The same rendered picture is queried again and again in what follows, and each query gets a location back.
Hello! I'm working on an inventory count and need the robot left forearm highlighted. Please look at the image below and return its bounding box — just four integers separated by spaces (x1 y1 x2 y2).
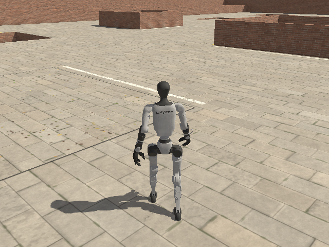
134 126 145 152

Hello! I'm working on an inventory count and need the left robot thigh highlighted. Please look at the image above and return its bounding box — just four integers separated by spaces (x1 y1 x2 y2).
148 143 158 174

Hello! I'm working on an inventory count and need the robot left upper arm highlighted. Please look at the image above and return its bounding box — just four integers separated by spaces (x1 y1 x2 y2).
141 104 153 133

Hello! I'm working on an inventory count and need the robot right forearm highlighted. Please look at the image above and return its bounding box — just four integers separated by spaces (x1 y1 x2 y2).
182 123 190 139

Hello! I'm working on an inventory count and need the robot right upper arm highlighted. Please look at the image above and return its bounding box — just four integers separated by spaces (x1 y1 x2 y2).
174 103 188 130

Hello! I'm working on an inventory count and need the right robot thigh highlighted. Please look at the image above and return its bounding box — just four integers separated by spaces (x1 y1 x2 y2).
172 144 182 185

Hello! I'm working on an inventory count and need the right robot hand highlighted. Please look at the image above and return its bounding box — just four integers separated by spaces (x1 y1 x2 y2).
179 137 190 146

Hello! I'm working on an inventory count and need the robot thigh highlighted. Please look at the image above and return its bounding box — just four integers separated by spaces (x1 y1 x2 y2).
172 144 182 185
148 143 158 174

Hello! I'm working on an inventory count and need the left robot hand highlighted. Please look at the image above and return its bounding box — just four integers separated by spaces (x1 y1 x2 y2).
133 151 145 166

